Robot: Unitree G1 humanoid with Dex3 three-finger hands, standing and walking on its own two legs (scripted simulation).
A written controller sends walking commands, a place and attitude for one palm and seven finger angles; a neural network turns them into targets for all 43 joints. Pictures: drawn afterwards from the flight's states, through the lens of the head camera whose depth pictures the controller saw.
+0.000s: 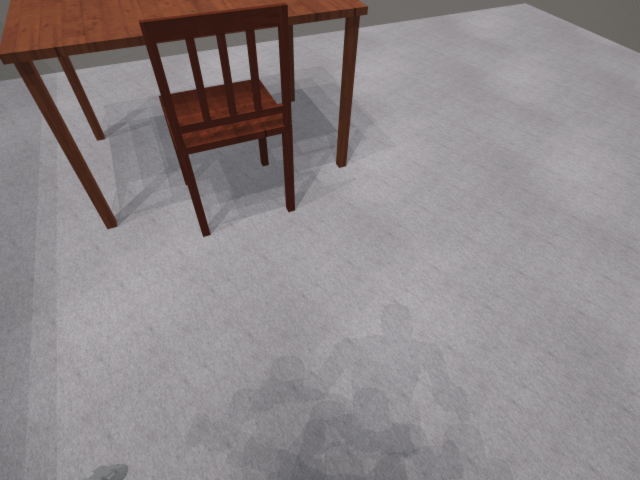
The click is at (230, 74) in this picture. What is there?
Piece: chair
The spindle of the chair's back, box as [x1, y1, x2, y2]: [216, 33, 236, 115]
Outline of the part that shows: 216,34 222,73 230,115 236,114 225,38 224,33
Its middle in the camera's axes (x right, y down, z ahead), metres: -0.30 -0.51 +1.23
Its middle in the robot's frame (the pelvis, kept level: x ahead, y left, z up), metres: +1.24 +0.36 -0.10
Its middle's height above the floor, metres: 0.66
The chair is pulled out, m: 0.00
